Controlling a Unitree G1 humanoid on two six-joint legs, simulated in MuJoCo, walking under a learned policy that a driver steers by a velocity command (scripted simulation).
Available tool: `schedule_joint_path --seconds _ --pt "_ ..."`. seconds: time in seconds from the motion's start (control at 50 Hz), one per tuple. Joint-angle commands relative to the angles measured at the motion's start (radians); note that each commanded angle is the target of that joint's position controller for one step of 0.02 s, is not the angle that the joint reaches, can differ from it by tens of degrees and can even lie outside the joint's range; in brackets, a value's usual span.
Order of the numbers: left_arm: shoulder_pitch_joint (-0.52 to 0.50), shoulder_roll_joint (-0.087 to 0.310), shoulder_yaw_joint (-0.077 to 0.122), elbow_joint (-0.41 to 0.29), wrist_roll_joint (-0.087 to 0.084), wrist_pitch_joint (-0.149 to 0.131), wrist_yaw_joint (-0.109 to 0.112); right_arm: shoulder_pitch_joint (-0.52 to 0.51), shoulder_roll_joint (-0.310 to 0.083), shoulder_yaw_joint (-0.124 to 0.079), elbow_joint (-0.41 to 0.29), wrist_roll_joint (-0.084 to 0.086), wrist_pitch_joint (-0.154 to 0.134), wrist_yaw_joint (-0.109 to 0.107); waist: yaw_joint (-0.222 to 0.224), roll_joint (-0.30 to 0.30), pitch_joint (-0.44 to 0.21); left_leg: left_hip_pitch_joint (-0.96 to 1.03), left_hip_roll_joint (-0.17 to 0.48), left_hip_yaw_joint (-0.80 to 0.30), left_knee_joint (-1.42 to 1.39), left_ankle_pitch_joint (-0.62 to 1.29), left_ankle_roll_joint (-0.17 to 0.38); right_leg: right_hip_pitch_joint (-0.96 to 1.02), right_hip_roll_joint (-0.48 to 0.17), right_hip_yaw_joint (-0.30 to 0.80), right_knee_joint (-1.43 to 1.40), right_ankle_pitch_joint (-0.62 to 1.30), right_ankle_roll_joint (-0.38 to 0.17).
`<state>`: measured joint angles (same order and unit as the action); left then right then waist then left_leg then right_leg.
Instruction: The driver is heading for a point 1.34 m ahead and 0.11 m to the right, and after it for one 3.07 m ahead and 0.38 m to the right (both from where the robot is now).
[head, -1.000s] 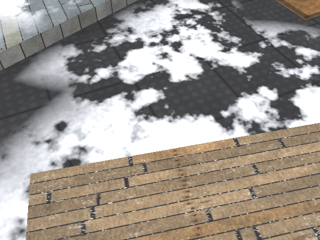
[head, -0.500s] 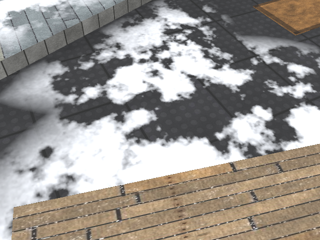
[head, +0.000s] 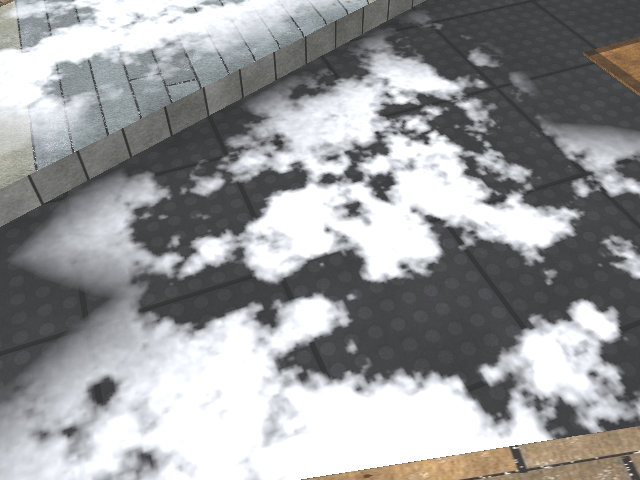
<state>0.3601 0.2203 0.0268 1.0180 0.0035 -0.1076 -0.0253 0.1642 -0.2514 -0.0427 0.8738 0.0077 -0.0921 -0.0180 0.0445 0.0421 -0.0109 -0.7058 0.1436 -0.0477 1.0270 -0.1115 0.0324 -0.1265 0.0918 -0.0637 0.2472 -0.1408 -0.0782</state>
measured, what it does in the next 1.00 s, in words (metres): walks ahead: left foot, then right foot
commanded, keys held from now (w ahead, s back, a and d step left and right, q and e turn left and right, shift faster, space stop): w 1.00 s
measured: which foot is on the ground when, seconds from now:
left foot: up 0.00-0.26, down 0.28-0.84, up 0.86-1.00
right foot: down 0.00-0.28, up 0.30-0.80, down 0.82-1.00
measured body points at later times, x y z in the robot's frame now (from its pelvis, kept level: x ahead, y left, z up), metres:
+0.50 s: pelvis +0.28 +0.08 +0.00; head +0.30 +0.09 +0.45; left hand +0.39 +0.34 -0.13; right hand +0.32 -0.18 -0.13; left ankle +0.29 +0.16 -0.75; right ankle +0.31 -0.09 -0.66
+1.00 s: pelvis +0.55 +0.00 -0.01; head +0.57 -0.01 +0.44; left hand +0.64 +0.26 -0.13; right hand +0.61 -0.27 -0.15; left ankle +0.50 +0.16 -0.65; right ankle +0.59 -0.08 -0.75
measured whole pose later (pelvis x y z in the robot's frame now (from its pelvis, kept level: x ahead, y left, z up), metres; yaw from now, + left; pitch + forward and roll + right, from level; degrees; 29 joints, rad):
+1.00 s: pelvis +0.55 +0.00 -0.01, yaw -1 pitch +1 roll +0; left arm 0.22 0.24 0.05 0.93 0.00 -0.10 -0.04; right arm 0.26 -0.26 -0.06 0.94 0.02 -0.09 -0.01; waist 0.01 0.04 0.02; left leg -0.49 0.08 -0.03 1.16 -0.31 0.05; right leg -0.29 0.05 -0.07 0.41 -0.15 -0.07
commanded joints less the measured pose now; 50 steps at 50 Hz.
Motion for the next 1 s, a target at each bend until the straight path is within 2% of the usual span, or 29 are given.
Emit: schedule_joint_path --seconds 0.02,0.12,0.18,0.22,0.24,0.26,0.28,0.3,0.32,0.34,0.36,0.38,0.4,0.44,0.46,0.52,0.6,0.72,0.78,0.8,0.82,0.84,0.86,0.88,0.9,0.92,0.94,0.96,1.0 --pt "-0.029 0.145 0.024 -0.061 -0.007 -0.011 0.02 -0.019 -0.03 -0.006 -0.051 -0.004 -0.005 0.003 -0.03 -0.073 0.066 0.005 0.009 0.004 -0.193 0.165 -0.012 -0.077 -0.274 0.181 -0.157 0.127 -0.155" --pt "0.07 0.166 0.028 -0.028 -0.022 0.004 0.025 -0.19 -0.027 0.002 -0.1 0.011 -0.012 0.026 0.034 -0.084 0.091 0.029 -0.041 0.04 -0.418 0.209 -0.017 0.052 -0.293 0.159 -0.124 0.103 -0.13" --pt "0.098 0.171 0.033 -0.012 -0.023 0.02 0.029 -0.243 -0.039 0.002 -0.133 0.015 -0.022 0.047 0.036 -0.093 0.104 0.02 -0.055 0.038 -0.486 0.12 0.01 0.157 -0.338 0.175 -0.064 0.128 -0.118" --pt "0.08 0.187 0.039 -0.015 -0.023 0.03 0.032 -0.199 -0.064 -0.006 -0.133 0.015 -0.03 0.055 -0.001 -0.113 0.076 0.113 -0.082 0.057 -0.521 0.043 0.038 0.187 -0.351 0.176 0.003 0.249 -0.1" --pt "0.055 0.193 0.04 -0.021 -0.021 0.035 0.032 -0.12 -0.089 -0.02 -0.115 0.013 -0.033 0.055 -0.051 -0.123 0.029 0.238 -0.115 0.085 -0.54 0.025 0.058 0.178 -0.331 0.153 0.095 0.418 -0.084" --pt "0.04 0.172 0.032 -0.03 -0.013 0.039 0.031 0.051 -0.137 -0.047 -0.061 0.013 -0.035 0.049 -0.128 -0.111 -0.073 0.463 -0.137 0.098 -0.545 0.036 0.089 0.126 -0.275 0.109 0.288 0.539 -0.058" --pt "0.034 0.135 0.013 -0.062 0.005 0.036 0.03 0.26 -0.225 -0.072 -0.02 0.001 -0.033 0.039 -0.199 -0.008 -0.236 0.788 0.045 -0.11 -0.526 0.059 0.163 -0.087 -0.208 0.052 0.617 0.332 -0.019" --pt "0.161 -0.01 -0.027 -0.065 -0.004 0.009 0.018 0.328 -0.297 -0.087 0.006 -0.008 -0.026 0.045 -0.134 0.275 -0.366 1.131 0.265 -0.59 -0.644 -0.102 0.328 -0.501 -0.021 0.055 0.962 -0.319 0.045" --pt "0.116 0.102 -0.003 -0.05 -0.031 -0.017 0.014 0.316 -0.186 -0.059 0.001 -0.004 -0.027 0.046 -0.162 0.179 -0.353 1.114 0.253 -0.676 -0.717 -0.182 0.307 -0.618 -0.065 0.196 1.095 -0.408 0.026" --pt "0.011 0.167 0.015 -0.085 -0.051 -0.031 0.012 0.216 -0.14 -0.043 -0.018 0.0 -0.028 0.042 -0.143 0.124 -0.199 0.976 0.218 -0.508 -0.726 -0.111 0.251 -0.675 -0.119 0.179 1.107 -0.322 0.008" --pt "-0.046 0.166 0.017 -0.098 -0.046 -0.032 0.02 0.125 -0.115 -0.033 -0.038 -0.002 -0.027 0.043 -0.11 0.031 -0.131 0.825 0.179 -0.377 -0.75 0.005 0.223 -0.628 -0.173 0.15 1.064 -0.226 0.011" --pt "-0.088 0.155 0.025 -0.105 -0.026 -0.022 0.028 0.071 -0.074 -0.02 -0.044 -0.008 -0.026 0.05 -0.081 -0.024 -0.06 0.697 0.121 -0.277 -0.789 0.084 0.188 -0.584 -0.202 0.137 0.996 -0.162 0.01" --pt "-0.048 0.129 0.025 -0.104 -0.022 -0.008 0.028 0.059 -0.073 -0.019 -0.038 -0.016 -0.029 0.052 -0.041 0.037 -0.059 0.633 0.11 -0.225 -0.818 0.125 0.195 -0.518 -0.227 0.145 0.957 -0.126 0.016" --pt "-0.015 0.091 0.024 -0.092 -0.02 0.015 0.029 0.088 -0.065 -0.019 -0.013 -0.011 -0.034 0.055 -0.022 0.03 -0.032 0.568 0.082 -0.157 -0.86 0.181 0.207 -0.475 -0.233 0.131 0.902 -0.108 0.031" --pt "-0.032 0.086 0.026 -0.099 -0.021 0.022 0.031 0.099 -0.08 -0.023 -0.003 -0.012 -0.034 0.051 -0.014 0.019 -0.014 0.551 0.075 -0.131 -0.875 0.195 0.208 -0.491 -0.235 0.124 0.872 -0.089 0.037" --pt "-0.157 0.087 0.029 -0.145 -0.008 0.028 0.032 0.151 -0.111 -0.031 0.02 -0.011 -0.027 0.033 -0.038 0.0 0.027 0.571 0.079 -0.092 -0.902 0.23 0.207 -0.59 -0.242 0.117 0.71 0.041 0.06" --pt "-0.298 0.07 0.025 -0.184 -0.012 0.021 0.022 0.2 -0.126 -0.031 0.042 -0.003 -0.018 0.018 -0.076 0.014 0.054 0.588 0.048 -0.028 -0.923 0.172 0.173 -0.563 -0.211 0.089 0.471 0.22 0.059" --pt "-0.449 0.081 0.02 -0.241 -0.024 0.008 -0.005 0.279 -0.138 -0.039 0.095 0.009 0.0 0.01 -0.112 0.022 0.105 0.742 0.106 -0.026 -0.872 0.146 0.157 -0.574 -0.183 0.079 0.308 0.18 0.031" --pt "-0.399 0.113 0.033 -0.241 -0.024 -0.002 -0.017 0.251 -0.158 -0.048 0.097 0.012 0.014 0.005 -0.066 0.043 0.066 0.788 0.124 -0.023 -0.778 0.32 0.131 -0.452 -0.147 0.05 0.268 0.075 -0.006" --pt "-0.314 0.137 0.048 -0.218 -0.022 -0.003 -0.015 0.228 -0.161 -0.049 0.093 0.011 0.019 0.004 -0.015 0.051 0.014 0.777 0.1 0.001 -0.679 0.485 0.115 -0.32 -0.111 0.017 0.253 0.064 -0.024" --pt "-0.142 0.182 0.074 -0.162 -0.021 -0.003 -0.009 0.217 -0.139 -0.04 0.086 0.005 0.024 0.004 0.058 0.034 -0.086 0.71 0.044 0.041 -0.484 0.562 0.088 -0.089 -0.092 0.006 0.254 0.077 -0.052" --pt "0.049 0.264 0.097 -0.123 -0.01 0.0 0.001 0.227 -0.108 -0.023 0.059 -0.012 0.023 0.004 0.113 -0.09 -0.237 0.488 -0.025 0.091 -0.153 0.289 0.049 0.227 -0.281 0.229 0.266 0.087 -0.12" --pt "0.103 0.313 0.105 -0.101 -0.008 0.004 -0.006 0.355 0.034 0.015 0.064 -0.006 0.0 0.017 0.041 -0.356 -0.356 0.092 -0.211 0.05 0.177 -0.397 -0.008 0.536 -0.484 0.707 0.131 -0.127 -0.271" --pt "0.078 0.218 0.078 -0.111 -0.015 0.001 -0.008 0.293 -0.072 -0.008 0.073 0.017 -0.023 0.021 0.071 -0.249 -0.32 -0.016 -0.166 -0.087 0.302 -0.456 0.016 0.499 -0.464 0.768 0.058 -0.22 -0.232" --pt "-0.014 0.178 0.065 -0.129 -0.017 -0.002 -0.005 0.198 -0.127 -0.023 0.039 0.038 -0.037 0.023 0.053 -0.2 -0.185 -0.073 -0.115 -0.067 0.313 -0.366 0.036 0.366 -0.44 0.621 0.043 -0.173 -0.186" --pt "-0.105 0.156 0.056 -0.15 -0.013 -0.003 -0.006 0.145 -0.128 -0.024 0.026 0.034 -0.039 0.015 0.017 -0.107 -0.111 -0.029 -0.058 -0.037 0.269 -0.264 0.037 0.211 -0.407 0.503 0.017 -0.065 -0.164" --pt "-0.152 0.133 0.049 -0.156 -0.002 -0.005 -0.009 0.122 -0.117 -0.031 0.021 0.016 -0.032 0.008 -0.011 -0.078 -0.057 0.014 -0.026 -0.029 0.218 -0.204 0.033 0.085 -0.377 0.427 -0.017 0.009 -0.16" --pt "-0.167 0.115 0.043 -0.151 0.007 -0.009 -0.011 0.144 -0.099 -0.034 0.023 0.011 -0.019 0.006 -0.044 -0.106 -0.047 0.082 0.001 -0.038 0.18 -0.171 0.032 0.01 -0.351 0.372 -0.045 0.055 -0.154" --pt "-0.147 0.108 0.043 -0.13 0.003 -0.012 -0.011 0.171 -0.062 -0.033 0.032 0.012 0.004 0.004 -0.065 -0.115 -0.026 0.118 0.012 -0.026 0.118 -0.145 0.022 -0.047 -0.319 0.295 -0.091 0.093 -0.158"
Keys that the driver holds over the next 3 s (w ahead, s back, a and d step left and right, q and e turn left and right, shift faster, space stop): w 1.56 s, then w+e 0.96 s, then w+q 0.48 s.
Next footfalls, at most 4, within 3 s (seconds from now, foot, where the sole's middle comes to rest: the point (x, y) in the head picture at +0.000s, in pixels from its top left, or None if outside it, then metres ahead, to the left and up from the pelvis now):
0.28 left None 0.33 0.16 -0.78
0.82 right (390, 431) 0.63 -0.08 -0.78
1.42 left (295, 307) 0.96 0.15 -0.78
2.00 right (395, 228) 1.24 -0.12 -0.78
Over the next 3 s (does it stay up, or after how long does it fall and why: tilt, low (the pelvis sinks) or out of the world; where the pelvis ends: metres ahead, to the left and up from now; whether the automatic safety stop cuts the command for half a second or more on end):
stays up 1.59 -0.20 -0.02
